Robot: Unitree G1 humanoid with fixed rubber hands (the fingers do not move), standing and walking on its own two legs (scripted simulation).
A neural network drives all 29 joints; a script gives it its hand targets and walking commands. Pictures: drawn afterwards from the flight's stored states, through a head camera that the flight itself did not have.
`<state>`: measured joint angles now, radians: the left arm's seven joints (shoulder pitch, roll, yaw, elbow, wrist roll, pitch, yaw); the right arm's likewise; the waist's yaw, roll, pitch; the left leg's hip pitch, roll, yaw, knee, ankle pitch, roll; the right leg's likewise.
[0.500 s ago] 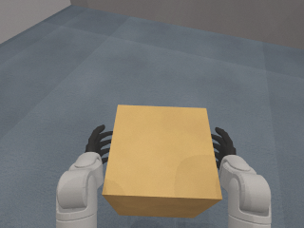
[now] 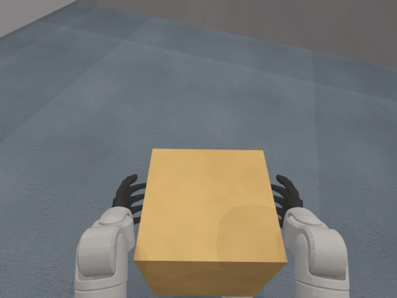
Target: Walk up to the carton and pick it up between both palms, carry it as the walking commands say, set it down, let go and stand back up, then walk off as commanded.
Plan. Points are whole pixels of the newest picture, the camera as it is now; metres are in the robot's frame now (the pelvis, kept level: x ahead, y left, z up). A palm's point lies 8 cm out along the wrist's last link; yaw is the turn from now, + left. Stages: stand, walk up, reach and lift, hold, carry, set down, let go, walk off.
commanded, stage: carry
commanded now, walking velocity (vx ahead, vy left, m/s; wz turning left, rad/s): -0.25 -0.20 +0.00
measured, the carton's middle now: (206, 227) +0.27 +0.00 +0.00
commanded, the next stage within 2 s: none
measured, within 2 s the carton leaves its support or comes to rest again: neither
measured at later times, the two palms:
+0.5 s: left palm out of the picture +0.09 -0.01 +0.07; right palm out of the picture +0.07 -0.31 +0.08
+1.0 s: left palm out of the picture -0.08 -0.11 +0.09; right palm out of the picture -0.10 -0.40 +0.08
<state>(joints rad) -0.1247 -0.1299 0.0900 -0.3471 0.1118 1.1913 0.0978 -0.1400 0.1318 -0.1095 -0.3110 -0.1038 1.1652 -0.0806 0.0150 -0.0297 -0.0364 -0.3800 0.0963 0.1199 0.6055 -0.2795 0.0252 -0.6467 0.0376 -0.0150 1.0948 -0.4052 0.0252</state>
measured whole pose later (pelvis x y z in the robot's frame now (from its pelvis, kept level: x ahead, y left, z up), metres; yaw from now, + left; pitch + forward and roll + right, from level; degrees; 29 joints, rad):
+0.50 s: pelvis -0.19 -0.13 -0.01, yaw +0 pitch +4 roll +0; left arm -0.16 -0.13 0.07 -0.35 0.10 1.18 0.07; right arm -0.14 0.13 -0.13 -0.39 -0.09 1.19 -0.10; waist -0.06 0.00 -0.04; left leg -0.43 0.02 0.14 0.88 -0.50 -0.01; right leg -0.46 -0.02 -0.08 0.59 -0.19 -0.04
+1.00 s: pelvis -0.34 -0.23 +0.00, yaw -1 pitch +2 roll +0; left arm -0.13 -0.13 0.06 -0.27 0.11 1.19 0.07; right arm -0.10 0.13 -0.12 -0.33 -0.12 1.21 -0.08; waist -0.04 0.03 -0.12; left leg -0.42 0.09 0.08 0.68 -0.37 -0.03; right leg -0.35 -0.05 -0.06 0.56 -0.25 0.00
